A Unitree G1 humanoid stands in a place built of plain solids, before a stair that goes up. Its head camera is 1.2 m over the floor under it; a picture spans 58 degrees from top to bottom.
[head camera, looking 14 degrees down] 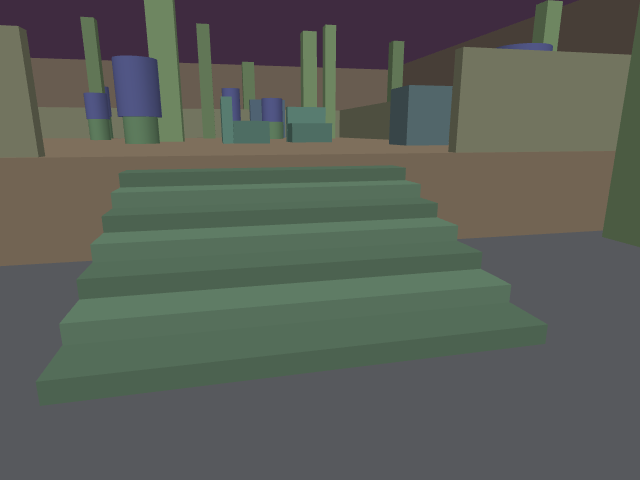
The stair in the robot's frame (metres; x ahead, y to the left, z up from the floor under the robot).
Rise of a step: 0.12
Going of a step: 0.35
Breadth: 2.65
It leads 13 degrees to the left of straight ahead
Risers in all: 8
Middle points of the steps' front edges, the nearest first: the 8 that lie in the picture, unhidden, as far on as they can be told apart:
2.01 -0.03 0.12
2.35 0.05 0.25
2.69 0.13 0.37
3.02 0.21 0.49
3.36 0.28 0.61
3.70 0.36 0.74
4.03 0.44 0.86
4.37 0.52 0.98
